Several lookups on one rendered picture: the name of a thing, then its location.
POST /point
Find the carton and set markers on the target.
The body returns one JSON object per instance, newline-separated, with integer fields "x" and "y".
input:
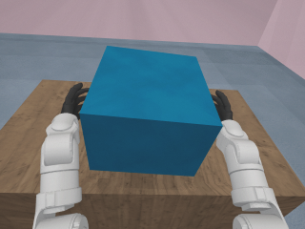
{"x": 148, "y": 113}

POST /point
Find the robot right hand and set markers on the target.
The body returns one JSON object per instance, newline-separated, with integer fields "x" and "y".
{"x": 223, "y": 106}

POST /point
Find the pedestal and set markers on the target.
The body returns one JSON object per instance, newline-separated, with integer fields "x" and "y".
{"x": 125, "y": 200}

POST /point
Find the left robot forearm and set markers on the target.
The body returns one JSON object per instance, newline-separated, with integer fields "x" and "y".
{"x": 59, "y": 165}

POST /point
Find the robot left hand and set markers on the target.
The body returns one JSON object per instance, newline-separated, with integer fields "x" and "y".
{"x": 70, "y": 106}

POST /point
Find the robot right upper arm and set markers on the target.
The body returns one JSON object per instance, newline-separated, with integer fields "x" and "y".
{"x": 258, "y": 221}

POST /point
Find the right robot forearm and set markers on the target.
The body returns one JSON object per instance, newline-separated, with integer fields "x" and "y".
{"x": 250, "y": 191}

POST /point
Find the robot left upper arm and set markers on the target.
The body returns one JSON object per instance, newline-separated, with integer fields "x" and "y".
{"x": 69, "y": 221}

